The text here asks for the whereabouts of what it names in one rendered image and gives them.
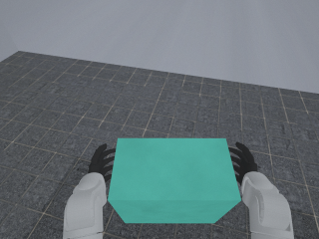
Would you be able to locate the left robot forearm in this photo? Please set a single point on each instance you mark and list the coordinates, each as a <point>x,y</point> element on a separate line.
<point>83,214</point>

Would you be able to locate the robot left hand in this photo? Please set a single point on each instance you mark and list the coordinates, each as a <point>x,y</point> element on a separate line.
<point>98,162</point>

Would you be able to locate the right robot forearm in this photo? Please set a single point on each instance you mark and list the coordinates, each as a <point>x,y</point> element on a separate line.
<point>269,211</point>

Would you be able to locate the robot right hand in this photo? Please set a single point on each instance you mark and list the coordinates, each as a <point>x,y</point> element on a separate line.
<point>245,161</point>

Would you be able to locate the carton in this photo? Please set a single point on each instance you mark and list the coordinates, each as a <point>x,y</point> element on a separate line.
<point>172,180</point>

